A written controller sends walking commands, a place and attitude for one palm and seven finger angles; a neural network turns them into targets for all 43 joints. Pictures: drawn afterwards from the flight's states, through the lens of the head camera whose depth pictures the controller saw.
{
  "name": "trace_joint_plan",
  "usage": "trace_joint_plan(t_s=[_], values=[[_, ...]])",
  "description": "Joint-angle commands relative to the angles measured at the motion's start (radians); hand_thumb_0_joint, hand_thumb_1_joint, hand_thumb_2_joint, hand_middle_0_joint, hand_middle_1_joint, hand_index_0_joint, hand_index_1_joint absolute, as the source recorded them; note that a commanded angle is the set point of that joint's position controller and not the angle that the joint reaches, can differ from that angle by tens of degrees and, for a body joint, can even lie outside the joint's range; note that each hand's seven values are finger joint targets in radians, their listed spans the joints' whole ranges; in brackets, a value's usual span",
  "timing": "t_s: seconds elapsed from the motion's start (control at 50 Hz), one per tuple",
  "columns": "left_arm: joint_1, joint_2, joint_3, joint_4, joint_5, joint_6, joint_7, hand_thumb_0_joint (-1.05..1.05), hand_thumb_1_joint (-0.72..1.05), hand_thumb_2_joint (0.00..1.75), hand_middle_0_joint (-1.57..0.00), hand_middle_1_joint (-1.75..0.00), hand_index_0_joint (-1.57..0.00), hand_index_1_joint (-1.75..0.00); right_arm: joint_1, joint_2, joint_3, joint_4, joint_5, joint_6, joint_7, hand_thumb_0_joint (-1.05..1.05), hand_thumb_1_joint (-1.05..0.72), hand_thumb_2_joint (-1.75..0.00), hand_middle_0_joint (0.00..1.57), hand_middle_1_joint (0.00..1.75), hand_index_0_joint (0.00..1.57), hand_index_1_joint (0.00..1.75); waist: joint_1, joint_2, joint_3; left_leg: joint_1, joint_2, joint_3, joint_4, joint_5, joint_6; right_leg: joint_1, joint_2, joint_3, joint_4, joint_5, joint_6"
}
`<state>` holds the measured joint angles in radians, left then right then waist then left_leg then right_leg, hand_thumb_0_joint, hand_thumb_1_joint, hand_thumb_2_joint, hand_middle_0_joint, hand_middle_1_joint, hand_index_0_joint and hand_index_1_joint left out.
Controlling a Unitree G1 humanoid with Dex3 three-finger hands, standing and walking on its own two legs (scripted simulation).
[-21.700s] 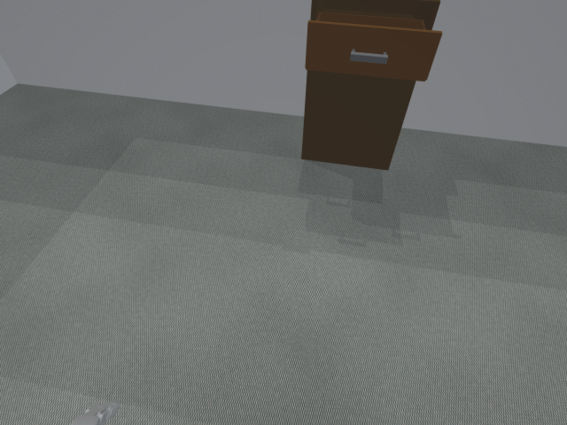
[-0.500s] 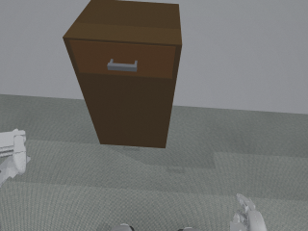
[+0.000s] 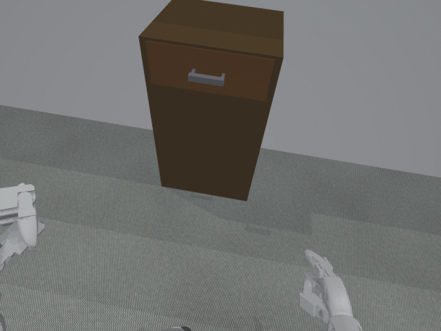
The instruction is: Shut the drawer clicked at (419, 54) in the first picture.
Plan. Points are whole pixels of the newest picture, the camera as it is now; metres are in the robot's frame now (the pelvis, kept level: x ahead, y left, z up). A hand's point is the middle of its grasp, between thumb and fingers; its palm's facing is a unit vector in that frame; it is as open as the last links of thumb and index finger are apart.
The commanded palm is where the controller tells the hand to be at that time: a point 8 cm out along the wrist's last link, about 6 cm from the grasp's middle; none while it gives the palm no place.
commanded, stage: stop stepping back and stand still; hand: left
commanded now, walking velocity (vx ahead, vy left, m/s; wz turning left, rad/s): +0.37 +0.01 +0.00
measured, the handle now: (207, 76) +0.91 +0.13 -0.02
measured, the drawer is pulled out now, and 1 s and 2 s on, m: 0.00 0.00 0.00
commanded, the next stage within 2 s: let the arm hang, fingers relaxed in 0.68 s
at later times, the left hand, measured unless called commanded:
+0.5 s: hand (46, 291) +0.12 +0.21 +0.17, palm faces +0.35 -0.79 -0.50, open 3.3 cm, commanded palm +0.06 +0.26 +0.18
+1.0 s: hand out of the picture +0.07 +0.19 -0.12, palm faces +0.03 -0.97 -0.26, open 3.0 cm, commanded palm none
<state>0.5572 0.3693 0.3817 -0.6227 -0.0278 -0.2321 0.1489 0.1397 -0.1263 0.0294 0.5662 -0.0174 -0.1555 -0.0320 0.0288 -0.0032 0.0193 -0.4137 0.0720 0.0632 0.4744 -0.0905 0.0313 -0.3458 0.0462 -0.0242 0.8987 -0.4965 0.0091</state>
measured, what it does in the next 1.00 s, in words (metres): steps on the spot: right foot, then left foot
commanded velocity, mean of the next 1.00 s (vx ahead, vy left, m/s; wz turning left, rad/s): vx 0.11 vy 0.04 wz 0.00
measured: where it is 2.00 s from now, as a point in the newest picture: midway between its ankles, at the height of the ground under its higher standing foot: outside the picture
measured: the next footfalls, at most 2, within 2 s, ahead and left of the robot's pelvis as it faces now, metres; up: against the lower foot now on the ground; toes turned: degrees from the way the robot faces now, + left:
right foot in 0.08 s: -0.01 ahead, -0.10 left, +0.00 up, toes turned -2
left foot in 0.30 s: -0.01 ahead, +0.13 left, +0.00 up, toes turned +5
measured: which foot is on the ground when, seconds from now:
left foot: down 0.00-0.06, up 0.08-0.28, down 0.30-0.48, up 0.50-0.76, down 0.78-1.00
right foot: up 0.00-0.06, down 0.08-1.00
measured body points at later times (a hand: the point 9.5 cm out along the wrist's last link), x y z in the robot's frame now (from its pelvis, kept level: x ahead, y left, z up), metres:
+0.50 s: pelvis -0.07 -0.02 -0.01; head -0.09 -0.03 +0.44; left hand +0.10 +0.25 +0.20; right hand +0.04 -0.27 -0.11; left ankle -0.05 +0.12 -0.73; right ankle -0.05 -0.09 -0.73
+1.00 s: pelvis -0.06 +0.00 -0.01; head -0.05 -0.01 +0.44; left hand +0.07 +0.24 -0.10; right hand +0.09 -0.24 -0.12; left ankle -0.03 +0.11 -0.73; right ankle -0.05 -0.10 -0.73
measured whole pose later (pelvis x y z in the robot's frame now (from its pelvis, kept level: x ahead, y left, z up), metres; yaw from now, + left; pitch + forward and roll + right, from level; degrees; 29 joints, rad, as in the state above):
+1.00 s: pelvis -0.06 +0.00 -0.01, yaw +1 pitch +0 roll +1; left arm 0.29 0.20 0.03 0.58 0.04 0.04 0.01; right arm 0.14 -0.23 0.00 0.79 -0.02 -0.02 0.00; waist -0.02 0.01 0.02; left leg -0.32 -0.01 0.06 0.60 -0.27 0.02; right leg -0.31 -0.01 -0.05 0.64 -0.32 -0.03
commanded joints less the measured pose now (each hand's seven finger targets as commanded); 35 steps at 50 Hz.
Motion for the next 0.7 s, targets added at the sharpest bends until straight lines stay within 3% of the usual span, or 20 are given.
trace_joint_plan(t_s=[0.0, 0.02, 0.04, 0.06, 0.08, 0.1, 0.18, 0.24, 0.28, 0.3, 0.34, 0.38, 0.42, 0.44, 0.46, 0.48, 0.54, 0.58, 0.66, 0.68], values=[[0.012, 0.136, 0.057, -0.203, -0.012, 0.002, 0.024, 0.0, 0.9, 0.9, -1.4, -1.6, -1.4, -1.6, -0.053, -0.185, -0.06, -0.139, 0.003, -0.003, -0.028, 0.0, -0.9, -0.9, 0.2, 0.3, 0.2, 0.3, -0.032, 0.233, -0.091, -0.063, 0.069, -0.064, -0.283, -0.608, -0.058, 0.291, 0.036, -0.127, -0.429, -0.053, -0.049], [0.008, 0.174, 0.08, -0.198, -0.01, 0.009, 0.022, 0.0, 0.9, 0.9, -1.4, -1.6, -1.4, -1.6, -0.049, -0.173, -0.062, -0.137, 0.006, 0.012, -0.032, 0.0, -0.9, -0.9, 0.2, 0.3, 0.2, 0.3, -0.033, 0.071, -0.076, -0.019, -0.02, 0.041, -0.039, -0.494, -0.077, 0.208, -0.051, -0.001, -0.611, -0.063, -0.095], [0.0, 0.204, 0.102, -0.209, -0.021, 0.007, 0.017, 0.0, 0.9, 0.9, -1.4, -1.6, -1.4, -1.6, -0.047, -0.168, -0.068, -0.125, 0.012, 0.028, -0.036, 0.0, -0.9, -0.9, 0.2, 0.3, 0.2, 0.3, -0.031, -0.182, -0.047, 0.043, -0.07, 0.028, 0.386, -0.35, -0.066, -0.056, -0.267, 0.325, -0.781, -0.165, -0.18], [-0.036, 0.25, 0.122, -0.255, -0.032, 0.006, 0.018, 0.0, 0.9, 0.9, -1.4, -1.6, -1.4, -1.6, -0.061, -0.178, -0.06, -0.108, 0.01, 0.042, -0.039, 0.0, -0.9, -0.9, 0.2, 0.3, 0.2, 0.3, -0.024, -0.247, -0.003, -0.083, -0.077, -0.039, 0.608, -0.244, -0.054, -0.118, -0.408, 0.464, -0.845, -0.135, -0.235], [-0.05, 0.28, 0.184, -0.244, -0.034, -0.01, 0.024, 0.0, 0.9, 0.9, -1.4, -1.6, -1.4, -1.6, -0.059, -0.182, -0.053, -0.087, -0.009, 0.041, -0.036, 0.0, -0.9, -0.9, 0.2, 0.3, 0.2, 0.3, -0.035, -0.104, -0.026, -0.133, -0.058, -0.061, 0.65, -0.216, -0.053, -0.076, -0.416, 0.41, -0.813, 0.031, -0.246], [-0.035, 0.246, 0.152, -0.189, -0.032, -0.02, 0.01, 0.0, 0.9, 0.9, -1.4, -1.6, -1.4, -1.6, 0.0, -0.171, -0.054, -0.076, 0.002, 0.039, -0.029, 0.0, -0.9, -0.9, 0.2, 0.3, 0.2, 0.3, -0.052, -0.137, -0.123, -0.16, -0.034, -0.07, 0.635, -0.17, -0.061, 0.05, -0.38, 0.337, -0.724, -0.007, -0.231], [0.029, 0.138, 0.078, -0.056, -0.022, -0.009, 0.021, 0.0, 0.9, 0.9, -1.4, -1.6, -1.4, -1.6, -0.057, -0.163, -0.056, -0.099, 0.025, 0.012, -0.071, 0.0, -0.9, -0.9, 0.2, 0.3, 0.2, 0.3, -0.044, -0.107, 0.001, 0.058, -0.006, -0.021, 0.178, -0.254, -0.015, -0.054, -0.286, 0.19, -0.65, -0.093, -0.145], [0.003, 0.135, 0.069, -0.051, -0.007, -0.028, 0.034, 0.0, 0.9, 0.9, -1.4, -1.6, -1.4, -1.6, 0.013, -0.191, -0.058, -0.075, 0.024, -0.032, -0.09, 0.0, -0.9, -0.9, 0.2, 0.3, 0.2, 0.3, -0.044, -0.024, -0.039, 0.231, -0.028, 0.028, -0.105, -0.273, 0.017, 0.0, -0.196, 0.127, -0.506, 0.0, -0.092], [-0.015, 0.138, 0.061, -0.118, -0.008, -0.05, 0.034, 0.0, 0.9, 0.9, -1.4, -1.6, -1.4, -1.6, 0.028, -0.234, -0.075, -0.093, 0.023, -0.049, -0.092, 0.0, -0.9, -0.9, 0.2, 0.3, 0.2, 0.3, -0.048, 0.197, -0.079, 0.37, 0.149, -0.255, -0.163, -0.173, 0.102, -0.102, -0.073, 0.026, -0.22, 0.143, -0.027], [-0.023, 0.168, 0.086, -0.151, 0.0, -0.055, 0.035, 0.0, 0.9, 0.9, -1.4, -1.6, -1.4, -1.6, 0.034, -0.235, -0.075, -0.093, 0.024, -0.049, -0.082, 0.0, -0.9, -0.9, 0.2, 0.3, 0.2, 0.3, -0.045, 0.229, -0.08, 0.421, 0.233, -0.347, -0.163, -0.03, 0.142, -0.203, -0.043, -0.029, -0.11, 0.056, 0.004], [-0.037, 0.216, 0.132, -0.177, 0.008, -0.061, 0.028, 0.0, 0.9, 0.9, -1.4, -1.6, -1.4, -1.6, 0.038, -0.211, -0.072, -0.056, 0.005, -0.063, -0.072, 0.0, -0.9, -0.9, 0.2, 0.3, 0.2, 0.3, -0.055, 0.233, -0.038, 0.26, 0.253, -0.376, -0.226, -0.126, 0.173, -0.153, -0.075, -0.016, -0.044, -0.036, -0.003], [-0.02, 0.207, 0.124, -0.202, 0.01, -0.048, 0.029, 0.0, 0.9, 0.9, -1.4, -1.6, -1.4, -1.6, 0.021, -0.219, -0.071, -0.063, 0.015, -0.07, -0.056, 0.0, -0.9, -0.9, 0.2, 0.3, 0.2, 0.3, -0.036, 0.196, -0.017, 0.087, 0.203, -0.227, -0.186, -0.203, 0.13, 0.036, -0.073, -0.025, -0.165, 0.029, -0.007], [0.063, 0.177, 0.111, -0.127, 0.013, -0.039, 0.028, 0.0, 0.9, 0.9, -1.4, -1.6, -1.4, -1.6, 0.004, -0.217, -0.071, -0.068, 0.021, -0.061, -0.052, 0.0, -0.9, -0.9, 0.2, 0.3, 0.2, 0.3, -0.019, 0.143, -0.01, -0.103, 0.102, -0.075, -0.071, -0.44, 0.067, 0.261, -0.075, -0.023, -0.361, 0.119, -0.008], [0.074, 0.19, 0.117, -0.105, 0.019, -0.042, 0.028, 0.0, 0.9, 0.9, -1.4, -1.6, -1.4, -1.6, -0.005, -0.21, -0.08, -0.077, 0.02, -0.048, -0.05, 0.0, -0.9, -0.9, 0.2, 0.3, 0.2, 0.3, -0.012, -0.029, 0.02, -0.176, -0.014, 0.005, 0.155, -0.479, 0.025, 0.245, -0.145, 0.163, -0.523, -0.018, -0.041], [0.07, 0.212, 0.136, -0.092, 0.013, -0.039, 0.026, 0.0, 0.9, 0.9, -1.4, -1.6, -1.4, -1.6, -0.014, -0.203, -0.09, -0.086, 0.018, -0.031, -0.043, 0.0, -0.9, -0.9, 0.2, 0.3, 0.2, 0.3, -0.012, -0.265, 0.016, -0.213, -0.091, 0.024, 0.448, -0.462, -0.005, 0.145, -0.346, 0.524, -0.745, -0.269, -0.115], [0.046, 0.207, 0.144, -0.064, 0.007, -0.043, 0.023, 0.0, 0.9, 0.9, -1.4, -1.6, -1.4, -1.6, -0.015, -0.215, -0.092, -0.082, 0.01, -0.022, -0.038, 0.0, -0.9, -0.9, 0.2, 0.3, 0.2, 0.3, -0.024, -0.201, 0.054, -0.223, -0.076, -0.051, 0.598, -0.385, -0.017, 0.07, -0.414, 0.596, -0.801, -0.292, -0.132], [0.068, 0.175, 0.14, 0.017, -0.003, -0.072, 0.002, 0.0, 0.9, 0.9, -1.4, -1.6, -1.4, -1.6, 0.034, -0.187, -0.08, -0.052, 0.014, 0.004, -0.035, 0.0, -0.9, -0.9, 0.2, 0.3, 0.2, 0.3, -0.059, -0.095, 0.028, -0.16, -0.036, -0.061, 0.622, -0.233, -0.034, 0.008, -0.33, 0.38, -0.746, -0.143, -0.117], [0.034, 0.172, 0.13, 0.022, -0.004, -0.086, 0.0, 0.0, 0.9, 0.9, -1.4, -1.6, -1.4, -1.6, 0.006, -0.178, -0.069, -0.057, 0.018, 0.009, -0.044, 0.0, -0.9, -0.9, 0.2, 0.3, 0.2, 0.3, -0.059, -0.13, -0.01, -0.109, -0.034, -0.028, 0.493, -0.203, -0.036, 0.048, -0.293, 0.253, -0.715, 0.026, -0.105], [0.013, 0.151, 0.08, -0.02, 0.006, -0.085, 0.014, 0.0, 0.9, 0.9, -1.4, -1.6, -1.4, -1.6, -0.013, -0.172, -0.063, -0.067, 0.013, -0.014, -0.058, 0.0, -0.9, -0.9, 0.2, 0.3, 0.2, 0.3, -0.028, -0.152, -0.031, 0.096, -0.064, 0.045, 0.133, -0.227, 0.001, 0.053, -0.269, 0.191, -0.707, 0.046, -0.086], [0.006, 0.14, 0.063, -0.054, 0.006, -0.083, 0.017, 0.0, 0.9, 0.9, -1.4, -1.6, -1.4, -1.6, -0.017, -0.175, -0.063, -0.068, 0.011, -0.023, -0.061, 0.0, -0.9, -0.9, 0.2, 0.3, 0.2, 0.3, -0.029, -0.107, -0.037, 0.155, -0.069, 0.049, 0.039, -0.21, 0.01, 0.065, -0.263, 0.178, -0.684, 0.072, -0.078]])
